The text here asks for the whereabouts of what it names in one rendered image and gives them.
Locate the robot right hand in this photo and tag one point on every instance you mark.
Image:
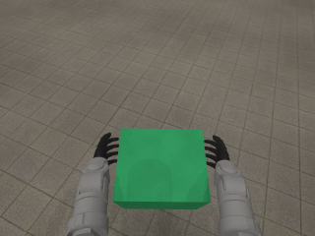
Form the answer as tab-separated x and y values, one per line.
220	151

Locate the robot left forearm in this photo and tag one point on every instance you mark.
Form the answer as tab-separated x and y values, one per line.
90	207

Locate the robot left hand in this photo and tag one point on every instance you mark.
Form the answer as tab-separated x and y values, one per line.
102	148

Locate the robot right forearm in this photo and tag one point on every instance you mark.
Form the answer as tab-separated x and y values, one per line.
236	212

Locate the carton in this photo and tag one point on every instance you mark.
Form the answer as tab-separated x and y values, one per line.
161	169

